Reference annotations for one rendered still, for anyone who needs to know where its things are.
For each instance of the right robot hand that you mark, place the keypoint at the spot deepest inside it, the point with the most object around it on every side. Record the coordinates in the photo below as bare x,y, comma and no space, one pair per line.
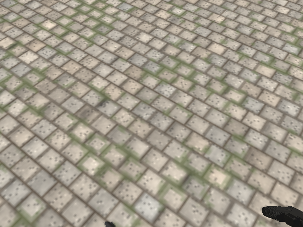
289,215

